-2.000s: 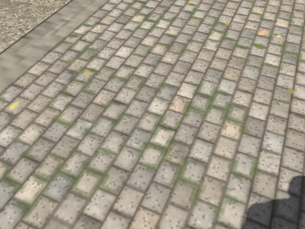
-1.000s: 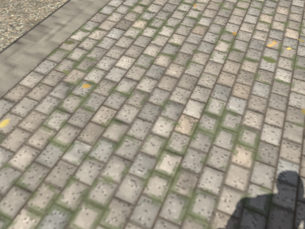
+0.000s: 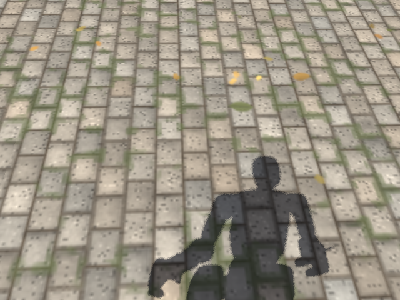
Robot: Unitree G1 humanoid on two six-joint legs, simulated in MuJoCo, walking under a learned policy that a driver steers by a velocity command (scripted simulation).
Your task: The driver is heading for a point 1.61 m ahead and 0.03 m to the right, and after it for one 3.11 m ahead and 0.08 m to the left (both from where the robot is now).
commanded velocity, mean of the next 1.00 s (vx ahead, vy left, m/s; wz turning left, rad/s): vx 0.50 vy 0.00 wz -0.19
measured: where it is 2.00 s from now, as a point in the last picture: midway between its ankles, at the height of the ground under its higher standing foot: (247, 159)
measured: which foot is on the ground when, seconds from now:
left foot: down 0.00-0.34, up 0.36-0.88, down 0.90-1.00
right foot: up 0.00-0.32, down 0.34-0.92, up 0.94-1.00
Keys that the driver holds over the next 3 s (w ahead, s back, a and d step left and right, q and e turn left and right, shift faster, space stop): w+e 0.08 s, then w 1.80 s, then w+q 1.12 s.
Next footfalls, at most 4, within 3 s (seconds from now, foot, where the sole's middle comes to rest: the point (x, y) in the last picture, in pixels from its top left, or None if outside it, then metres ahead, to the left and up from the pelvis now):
0.34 right None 0.31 -0.13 -0.78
0.90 left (206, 245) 0.65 -0.01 -0.78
1.44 right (266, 185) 0.92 -0.24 -0.78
2.00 left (232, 123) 1.25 -0.12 -0.78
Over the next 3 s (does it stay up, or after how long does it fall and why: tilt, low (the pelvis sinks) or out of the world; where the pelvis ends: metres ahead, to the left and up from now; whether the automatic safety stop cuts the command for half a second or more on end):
stays up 1.58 -0.15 0.00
